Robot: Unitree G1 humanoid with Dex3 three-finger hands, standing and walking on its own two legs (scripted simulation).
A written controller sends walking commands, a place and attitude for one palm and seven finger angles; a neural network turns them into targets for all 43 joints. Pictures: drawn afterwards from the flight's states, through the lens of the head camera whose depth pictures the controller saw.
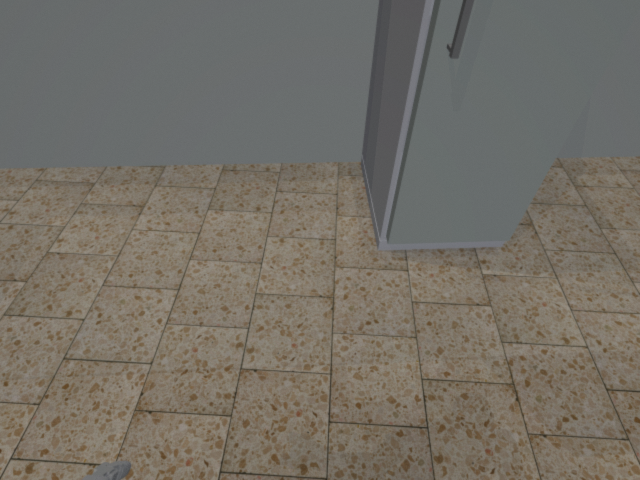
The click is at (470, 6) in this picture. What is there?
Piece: fridge door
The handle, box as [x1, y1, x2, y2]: [447, 0, 473, 58]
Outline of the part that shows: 473,0 463,0 453,41 451,44 447,44 447,48 450,52 449,55 451,58 458,57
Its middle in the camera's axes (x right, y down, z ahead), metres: +0.33 -0.58 +0.83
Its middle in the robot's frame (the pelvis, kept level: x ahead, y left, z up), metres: +1.06 -0.27 +0.26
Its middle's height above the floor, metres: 1.03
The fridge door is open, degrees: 0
